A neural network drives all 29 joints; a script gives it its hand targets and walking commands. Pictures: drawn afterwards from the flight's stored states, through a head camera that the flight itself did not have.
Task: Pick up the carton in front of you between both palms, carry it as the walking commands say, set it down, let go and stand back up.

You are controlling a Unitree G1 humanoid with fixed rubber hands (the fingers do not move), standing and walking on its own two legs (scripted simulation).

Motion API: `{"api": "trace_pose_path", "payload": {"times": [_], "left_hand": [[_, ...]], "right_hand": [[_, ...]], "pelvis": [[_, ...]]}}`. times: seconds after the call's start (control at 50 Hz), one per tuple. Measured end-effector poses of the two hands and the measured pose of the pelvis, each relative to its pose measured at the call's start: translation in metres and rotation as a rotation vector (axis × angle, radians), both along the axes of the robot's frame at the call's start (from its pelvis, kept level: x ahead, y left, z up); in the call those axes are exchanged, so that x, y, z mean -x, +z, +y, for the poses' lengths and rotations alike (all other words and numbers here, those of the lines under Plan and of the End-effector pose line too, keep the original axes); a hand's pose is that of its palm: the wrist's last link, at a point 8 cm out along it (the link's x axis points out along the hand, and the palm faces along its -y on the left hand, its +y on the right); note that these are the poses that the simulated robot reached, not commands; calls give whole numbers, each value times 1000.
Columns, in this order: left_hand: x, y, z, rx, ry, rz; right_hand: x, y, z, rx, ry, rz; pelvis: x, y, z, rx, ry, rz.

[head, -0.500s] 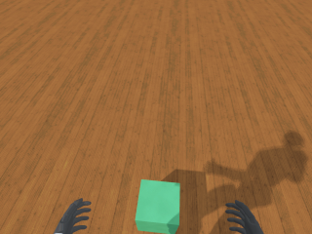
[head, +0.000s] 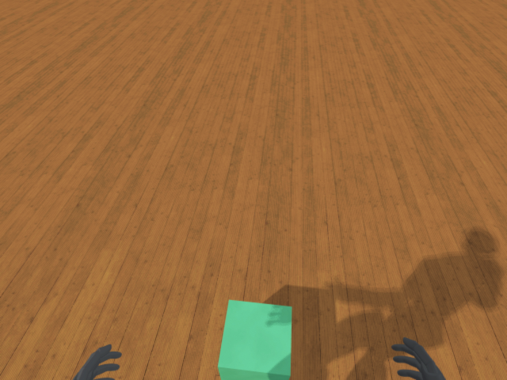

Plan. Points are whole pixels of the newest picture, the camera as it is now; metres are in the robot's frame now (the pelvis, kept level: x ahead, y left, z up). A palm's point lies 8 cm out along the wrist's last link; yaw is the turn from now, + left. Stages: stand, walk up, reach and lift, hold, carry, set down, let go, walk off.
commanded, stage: stand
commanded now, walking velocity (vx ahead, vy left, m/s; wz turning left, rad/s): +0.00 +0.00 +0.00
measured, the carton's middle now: (256, 347) +0.38 -0.01 -0.65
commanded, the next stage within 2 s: none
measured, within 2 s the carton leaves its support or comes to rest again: neither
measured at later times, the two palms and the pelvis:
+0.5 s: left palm out of the picture +0.12 +0.29 -0.09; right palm out of the picture +0.13 -0.29 -0.09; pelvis +0.01 +0.00 +0.00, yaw +1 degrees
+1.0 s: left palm out of the picture +0.09 +0.30 -0.09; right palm out of the picture +0.10 -0.30 -0.09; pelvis +0.00 +0.00 +0.01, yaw +0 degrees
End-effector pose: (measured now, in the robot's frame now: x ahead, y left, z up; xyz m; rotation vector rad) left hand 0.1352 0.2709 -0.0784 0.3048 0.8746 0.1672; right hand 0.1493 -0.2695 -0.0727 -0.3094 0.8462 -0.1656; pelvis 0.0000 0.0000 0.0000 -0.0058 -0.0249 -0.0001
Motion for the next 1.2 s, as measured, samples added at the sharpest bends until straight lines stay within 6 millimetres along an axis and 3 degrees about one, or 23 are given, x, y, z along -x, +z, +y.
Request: {"api": "trace_pose_path", "payload": {"times": [0.14,0.44,1.2], "left_hand": [[6,-1,19,-52,19,46],[7,-7,20,-47,30,89],[56,-13,36,-57,68,218]], "right_hand": [[5,-7,-14,32,-4,50],[11,-15,-17,39,-7,109],[57,-19,-33,63,-35,228]], "pelvis": [[-7,1,0,-1,3,17],[-12,4,0,-3,9,8],[8,11,1,-4,5,-16]]}}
